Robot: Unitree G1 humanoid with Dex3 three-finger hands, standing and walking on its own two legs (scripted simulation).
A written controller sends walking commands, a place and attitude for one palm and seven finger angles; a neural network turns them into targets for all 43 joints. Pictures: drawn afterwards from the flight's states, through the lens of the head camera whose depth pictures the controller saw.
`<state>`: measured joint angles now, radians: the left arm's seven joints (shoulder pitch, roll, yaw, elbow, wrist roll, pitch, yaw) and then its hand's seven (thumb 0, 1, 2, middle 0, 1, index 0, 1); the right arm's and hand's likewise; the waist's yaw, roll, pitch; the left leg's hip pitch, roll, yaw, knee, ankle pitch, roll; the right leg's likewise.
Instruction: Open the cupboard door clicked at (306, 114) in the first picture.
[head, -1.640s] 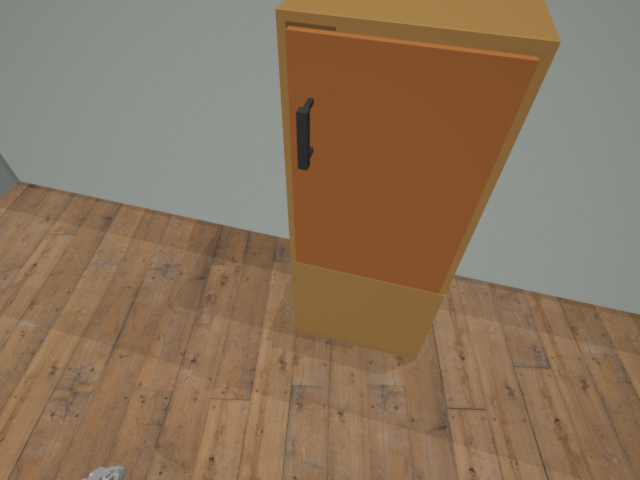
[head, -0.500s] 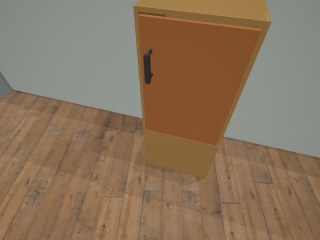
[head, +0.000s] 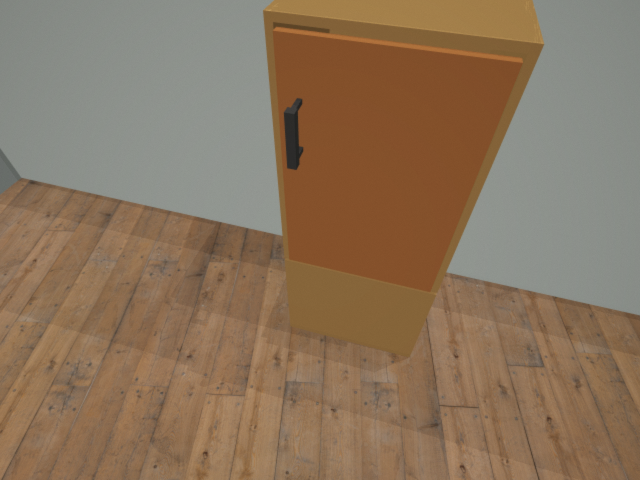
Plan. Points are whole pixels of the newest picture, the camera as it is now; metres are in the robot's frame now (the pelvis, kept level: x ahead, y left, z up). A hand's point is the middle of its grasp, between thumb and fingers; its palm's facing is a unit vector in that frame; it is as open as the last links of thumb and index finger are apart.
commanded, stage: turn to face it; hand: left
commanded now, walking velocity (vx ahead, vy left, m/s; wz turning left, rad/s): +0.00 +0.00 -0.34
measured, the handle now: (295, 134) +0.68 +0.10 +0.06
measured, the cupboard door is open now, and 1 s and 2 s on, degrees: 0 0 0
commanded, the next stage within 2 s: take the last steps up to it in 0.40 s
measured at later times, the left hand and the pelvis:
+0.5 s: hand out of the picture +0.06 +0.19 -0.19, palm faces -0.13 -0.97 -0.21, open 7.4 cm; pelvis -0.02 +0.00 -0.02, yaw -7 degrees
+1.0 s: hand out of the picture +0.12 +0.16 -0.19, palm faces -0.17 -0.96 -0.20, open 7.3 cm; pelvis +0.05 +0.00 -0.02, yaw -12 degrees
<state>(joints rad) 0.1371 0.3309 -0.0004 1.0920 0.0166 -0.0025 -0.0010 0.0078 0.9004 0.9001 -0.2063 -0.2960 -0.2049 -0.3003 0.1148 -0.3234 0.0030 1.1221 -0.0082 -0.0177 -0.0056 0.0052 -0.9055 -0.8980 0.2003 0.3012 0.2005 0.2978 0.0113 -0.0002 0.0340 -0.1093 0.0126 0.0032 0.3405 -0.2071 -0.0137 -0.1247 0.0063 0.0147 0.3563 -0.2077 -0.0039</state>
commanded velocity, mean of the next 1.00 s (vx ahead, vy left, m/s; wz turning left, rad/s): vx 0.05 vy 0.01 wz -0.16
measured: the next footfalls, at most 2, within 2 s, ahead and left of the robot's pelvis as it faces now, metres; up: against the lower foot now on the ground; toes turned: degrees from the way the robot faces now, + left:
right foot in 0.92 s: +0.08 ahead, -0.12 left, +0.00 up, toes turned -19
left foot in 1.12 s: +0.15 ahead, +0.11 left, +0.00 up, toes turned -7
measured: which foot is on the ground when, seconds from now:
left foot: down 0.00-0.92, up 0.94-1.00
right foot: down 0.00-0.64, up 0.66-0.90, down 0.92-1.00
